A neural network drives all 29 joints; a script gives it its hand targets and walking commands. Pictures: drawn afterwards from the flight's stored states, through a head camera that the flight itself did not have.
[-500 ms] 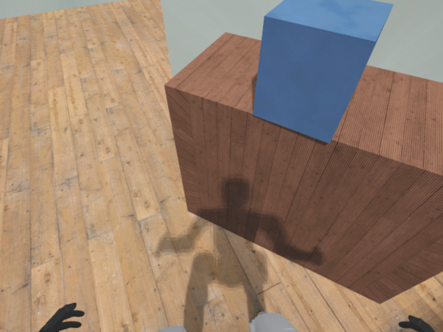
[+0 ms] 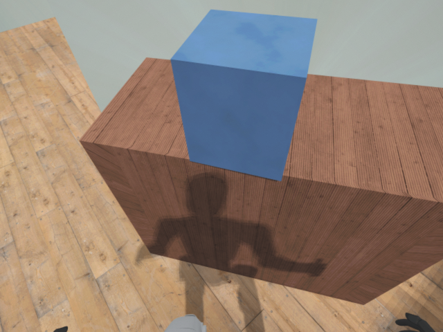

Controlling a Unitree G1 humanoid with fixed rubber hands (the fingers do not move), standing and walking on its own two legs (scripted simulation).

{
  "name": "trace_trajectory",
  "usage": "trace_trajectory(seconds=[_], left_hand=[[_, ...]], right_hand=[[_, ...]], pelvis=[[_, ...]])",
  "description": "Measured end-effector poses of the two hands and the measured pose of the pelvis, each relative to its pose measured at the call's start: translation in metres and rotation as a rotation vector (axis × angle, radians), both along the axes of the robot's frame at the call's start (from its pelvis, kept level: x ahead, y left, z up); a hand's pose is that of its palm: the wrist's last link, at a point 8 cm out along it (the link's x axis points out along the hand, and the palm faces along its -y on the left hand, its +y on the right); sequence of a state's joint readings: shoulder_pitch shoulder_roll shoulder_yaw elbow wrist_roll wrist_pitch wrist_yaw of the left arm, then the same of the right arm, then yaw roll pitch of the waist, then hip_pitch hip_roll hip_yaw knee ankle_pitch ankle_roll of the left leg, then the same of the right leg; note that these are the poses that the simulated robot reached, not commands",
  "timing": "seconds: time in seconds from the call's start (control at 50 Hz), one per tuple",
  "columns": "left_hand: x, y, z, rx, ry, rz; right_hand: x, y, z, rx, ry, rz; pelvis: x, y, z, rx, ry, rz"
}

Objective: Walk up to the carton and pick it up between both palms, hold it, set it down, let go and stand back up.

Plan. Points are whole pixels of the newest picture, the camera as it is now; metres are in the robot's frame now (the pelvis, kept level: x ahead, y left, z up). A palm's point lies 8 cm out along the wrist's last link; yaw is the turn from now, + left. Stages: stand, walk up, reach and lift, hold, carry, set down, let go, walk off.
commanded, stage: walk up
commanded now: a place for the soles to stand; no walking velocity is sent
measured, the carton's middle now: (246, 97) +0.53 -0.01 +0.13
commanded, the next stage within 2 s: none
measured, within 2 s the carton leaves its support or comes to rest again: neither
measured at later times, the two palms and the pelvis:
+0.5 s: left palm (81, 274) +0.22 +0.31 -0.05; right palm out of the picture +0.11 -0.35 -0.11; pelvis +0.07 -0.01 +0.00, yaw -10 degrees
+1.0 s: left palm (85, 266) +0.24 +0.32 -0.08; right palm out of the picture +0.11 -0.32 -0.10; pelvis +0.09 +0.01 +0.01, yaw -11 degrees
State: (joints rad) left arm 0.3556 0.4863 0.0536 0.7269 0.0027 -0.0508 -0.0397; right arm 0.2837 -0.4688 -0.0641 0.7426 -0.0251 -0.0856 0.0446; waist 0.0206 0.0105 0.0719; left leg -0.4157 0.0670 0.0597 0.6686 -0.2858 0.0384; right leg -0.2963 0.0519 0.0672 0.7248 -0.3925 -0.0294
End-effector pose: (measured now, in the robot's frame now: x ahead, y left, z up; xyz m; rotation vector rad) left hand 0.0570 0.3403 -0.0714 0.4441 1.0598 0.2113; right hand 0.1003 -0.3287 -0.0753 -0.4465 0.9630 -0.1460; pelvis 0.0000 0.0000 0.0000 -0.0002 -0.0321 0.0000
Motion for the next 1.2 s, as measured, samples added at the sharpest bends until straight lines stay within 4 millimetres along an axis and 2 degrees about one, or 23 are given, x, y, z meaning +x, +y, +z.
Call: trace_trajectory(seconds=[0.06, 0.1, 0.18, 0.24, 0.28, 0.38, 0.46, 0.54, 0.6, 0.7, 0.78, 0.88, 1.06, 1.2], left_hand=[[0.024, -0.003, -0.012, -0.002, 0.015, -0.026], [0.045, -0.010, -0.013, -0.010, 0.021, -0.062], [0.086, -0.026, -0.002, -0.006, 0.011, -0.132], [0.113, -0.032, 0.005, 0.040, -0.028, -0.154], [0.125, -0.034, 0.010, 0.064, -0.041, -0.163], [0.146, -0.036, 0.022, 0.099, -0.049, -0.171], [0.157, -0.035, 0.022, 0.108, -0.058, -0.188], [0.161, -0.027, 0.013, 0.101, -0.055, -0.206], [0.166, -0.023, 0.002, 0.087, -0.054, -0.206], [0.164, -0.029, -0.008, 0.053, -0.027, -0.216], [0.155, -0.021, -0.012, 0.047, 0.019, -0.208], [0.166, -0.013, -0.013, 0.035, 0.029, -0.174], [0.192, -0.022, -0.004, 0.021, 0.011, -0.206], [0.212, -0.026, 0.004, 0.009, -0.016, -0.207]], right_hand=[[-0.001, 0.000, -0.005, 0.000, -0.012, -0.052], [-0.008, -0.002, -0.006, 0.012, 0.009, -0.099], [-0.022, -0.013, -0.010, 0.027, 0.072, -0.161], [-0.026, -0.026, -0.022, 0.031, 0.118, -0.195], [-0.023, -0.028, -0.027, 0.041, 0.140, -0.224], [-0.002, -0.025, -0.030, 0.067, 0.122, -0.246], [0.009, -0.020, -0.032, 0.079, 0.108, -0.253], [0.014, -0.014, -0.032, 0.067, 0.085, -0.258], [0.008, -0.009, -0.034, 0.050, 0.077, -0.259], [-0.007, -0.009, -0.033, 0.055, 0.110, -0.303], [-0.007, -0.006, -0.027, 0.042, 0.126, -0.317], [-0.010, 0.000, -0.025, 0.030, 0.144, -0.323], [0.020, 0.007, -0.018, 0.066, 0.112, -0.334], [0.032, 0.011, -0.013, 0.078, 0.111, -0.335]], pelvis=[[0.014, 0.003, -0.006, 0.020, -0.004, -0.038], [0.022, 0.001, -0.003, 0.027, -0.004, -0.061], [0.038, -0.007, 0.003, 0.023, 0.004, -0.088], [0.050, -0.017, -0.002, 0.010, 0.004, -0.096], [0.057, -0.022, -0.002, 0.011, 0.006, -0.107], [0.067, -0.023, 0.004, 0.016, 0.007, -0.148], [0.068, -0.018, 0.003, 0.020, 0.008, -0.175], [0.067, -0.007, -0.002, 0.022, 0.013, -0.183], [0.066, 0.000, -0.008, 0.033, 0.007, -0.178], [0.070, 0.001, -0.007, 0.004, 0.001, -0.186], [0.076, 0.005, -0.003, 0.010, 0.010, -0.193], [0.082, 0.012, -0.001, 0.006, -0.003, -0.203], [0.089, 0.015, 0.010, 0.004, -0.005, -0.204], [0.092, 0.017, 0.016, 0.001, -0.009, -0.208]])
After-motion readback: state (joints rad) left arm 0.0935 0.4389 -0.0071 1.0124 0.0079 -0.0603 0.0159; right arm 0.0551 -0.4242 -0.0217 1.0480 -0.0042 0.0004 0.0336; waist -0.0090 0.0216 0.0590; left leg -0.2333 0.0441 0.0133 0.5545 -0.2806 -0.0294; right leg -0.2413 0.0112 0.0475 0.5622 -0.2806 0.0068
